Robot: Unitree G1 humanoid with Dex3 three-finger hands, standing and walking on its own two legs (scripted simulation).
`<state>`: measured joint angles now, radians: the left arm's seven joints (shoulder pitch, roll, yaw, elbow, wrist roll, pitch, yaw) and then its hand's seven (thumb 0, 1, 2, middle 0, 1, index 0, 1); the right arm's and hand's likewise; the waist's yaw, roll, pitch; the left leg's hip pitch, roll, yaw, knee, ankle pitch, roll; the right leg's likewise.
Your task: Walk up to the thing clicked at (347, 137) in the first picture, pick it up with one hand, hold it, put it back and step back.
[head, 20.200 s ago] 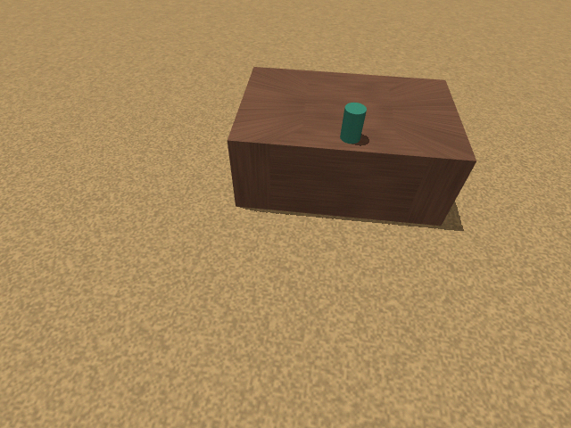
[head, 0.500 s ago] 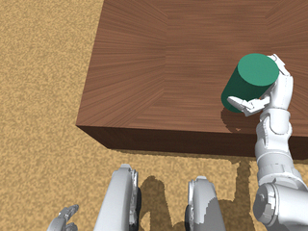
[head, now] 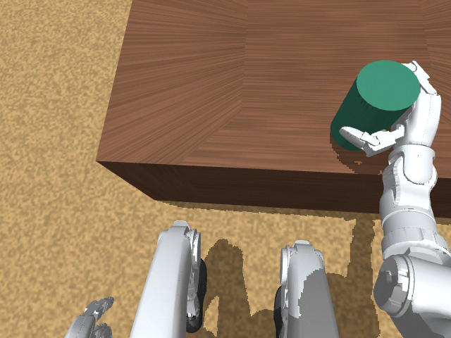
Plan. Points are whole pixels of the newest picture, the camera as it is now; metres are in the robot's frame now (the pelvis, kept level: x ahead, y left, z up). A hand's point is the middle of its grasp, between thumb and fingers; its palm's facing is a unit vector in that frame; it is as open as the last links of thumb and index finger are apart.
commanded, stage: lower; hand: right
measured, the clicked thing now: (368, 110) +0.50 -0.18 +0.00
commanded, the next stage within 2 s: loosen in 0.58 s
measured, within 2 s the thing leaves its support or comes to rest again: rests again in 0.44 s
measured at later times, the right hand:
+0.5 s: hand (365, 118) +0.50 -0.19 -0.04, palm faces +0.14 +0.99 -0.03, open 11.5 cm
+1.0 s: hand (367, 117) +0.51 -0.19 -0.04, palm faces +0.16 +0.99 -0.03, open 11.5 cm
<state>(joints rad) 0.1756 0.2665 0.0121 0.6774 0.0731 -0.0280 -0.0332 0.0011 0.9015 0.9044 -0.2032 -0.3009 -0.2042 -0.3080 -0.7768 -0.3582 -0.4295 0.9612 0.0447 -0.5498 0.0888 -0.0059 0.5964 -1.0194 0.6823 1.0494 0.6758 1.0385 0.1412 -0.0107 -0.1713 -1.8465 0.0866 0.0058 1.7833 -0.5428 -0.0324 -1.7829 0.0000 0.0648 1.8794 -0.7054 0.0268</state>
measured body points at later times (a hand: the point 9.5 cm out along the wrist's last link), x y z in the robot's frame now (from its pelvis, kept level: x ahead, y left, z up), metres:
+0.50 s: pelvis -0.01 +0.00 -0.04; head +0.20 -0.03 +0.36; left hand +0.06 +0.28 -0.16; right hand +0.49 -0.24 -0.03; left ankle +0.11 +0.15 -0.46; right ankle +0.05 -0.13 -0.46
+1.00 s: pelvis -0.02 +0.00 -0.05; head +0.19 -0.03 +0.35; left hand +0.07 +0.28 -0.17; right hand +0.49 -0.25 -0.03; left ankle +0.11 +0.15 -0.46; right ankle +0.05 -0.13 -0.46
